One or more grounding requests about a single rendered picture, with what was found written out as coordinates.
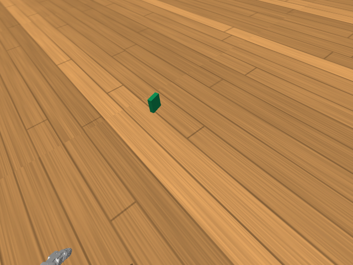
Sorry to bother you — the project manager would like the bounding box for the left robot hand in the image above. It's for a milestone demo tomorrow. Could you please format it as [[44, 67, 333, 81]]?
[[41, 248, 72, 265]]

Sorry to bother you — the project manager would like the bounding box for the carton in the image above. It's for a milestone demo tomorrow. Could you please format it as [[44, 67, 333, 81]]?
[[148, 92, 161, 113]]

